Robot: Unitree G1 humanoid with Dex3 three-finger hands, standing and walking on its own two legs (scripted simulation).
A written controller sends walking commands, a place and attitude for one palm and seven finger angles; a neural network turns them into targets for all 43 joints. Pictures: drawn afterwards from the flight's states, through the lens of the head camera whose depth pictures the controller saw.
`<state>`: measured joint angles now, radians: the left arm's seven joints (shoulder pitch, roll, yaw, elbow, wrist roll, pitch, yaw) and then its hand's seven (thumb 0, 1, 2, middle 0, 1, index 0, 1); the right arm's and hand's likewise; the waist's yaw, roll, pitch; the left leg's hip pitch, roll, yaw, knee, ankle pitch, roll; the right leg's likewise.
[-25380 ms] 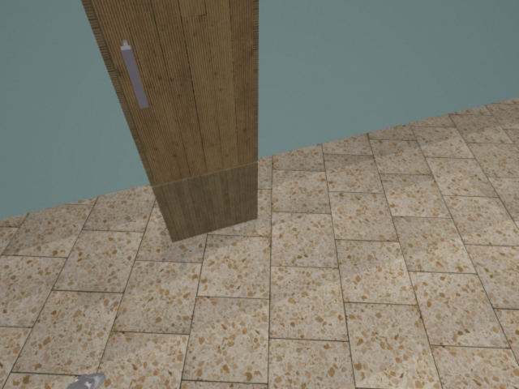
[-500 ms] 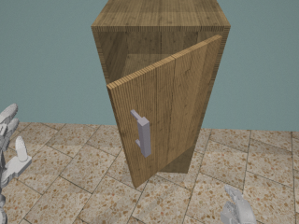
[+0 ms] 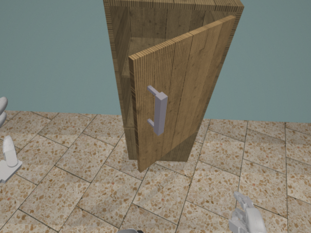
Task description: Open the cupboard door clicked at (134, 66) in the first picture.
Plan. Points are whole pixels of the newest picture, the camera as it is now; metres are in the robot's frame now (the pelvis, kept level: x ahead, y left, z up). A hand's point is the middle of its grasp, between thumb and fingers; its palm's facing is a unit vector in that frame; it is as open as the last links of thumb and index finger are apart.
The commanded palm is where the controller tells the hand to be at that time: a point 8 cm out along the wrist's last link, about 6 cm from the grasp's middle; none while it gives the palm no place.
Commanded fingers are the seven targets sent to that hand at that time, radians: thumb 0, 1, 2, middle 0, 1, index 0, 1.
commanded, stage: step back with the hand held close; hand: left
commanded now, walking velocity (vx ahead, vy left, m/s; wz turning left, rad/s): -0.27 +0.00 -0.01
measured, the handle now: (155, 111) +0.42 +0.03 +0.07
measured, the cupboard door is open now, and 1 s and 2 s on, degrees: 41 41 41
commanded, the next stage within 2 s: stop stepping back and stand still in 0.46 s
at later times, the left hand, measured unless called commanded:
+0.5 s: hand out of the picture +0.11 +0.28 +0.18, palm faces +0.41 -0.83 -0.39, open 7.4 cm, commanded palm +0.05 +0.32 +0.18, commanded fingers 0.00 0.90 0.90 -0.20 -0.30 -0.20 -0.30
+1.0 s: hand out of the picture +0.02 +0.25 +0.17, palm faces +0.36 -0.83 -0.43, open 7.4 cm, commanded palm -0.02 +0.30 +0.18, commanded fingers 0.00 0.90 0.90 -0.20 -0.30 -0.20 -0.30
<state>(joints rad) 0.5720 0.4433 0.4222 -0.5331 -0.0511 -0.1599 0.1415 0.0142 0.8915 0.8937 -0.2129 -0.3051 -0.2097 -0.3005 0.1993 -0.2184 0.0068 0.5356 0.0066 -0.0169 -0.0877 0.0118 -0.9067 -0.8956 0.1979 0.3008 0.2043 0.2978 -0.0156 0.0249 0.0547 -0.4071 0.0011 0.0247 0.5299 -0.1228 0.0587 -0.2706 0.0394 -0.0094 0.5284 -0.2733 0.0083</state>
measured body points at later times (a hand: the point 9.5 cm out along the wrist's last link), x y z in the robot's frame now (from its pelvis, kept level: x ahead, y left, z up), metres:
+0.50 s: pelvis -0.09 +0.02 +0.01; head -0.07 +0.06 +0.46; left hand +0.09 +0.32 +0.20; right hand +0.09 -0.19 -0.06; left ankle +0.05 +0.09 -0.73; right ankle -0.21 -0.11 -0.67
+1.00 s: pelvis -0.18 +0.01 +0.00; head -0.21 +0.02 +0.45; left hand -0.01 +0.29 +0.20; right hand -0.09 -0.25 -0.09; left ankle -0.09 +0.10 -0.70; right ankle -0.28 -0.08 -0.73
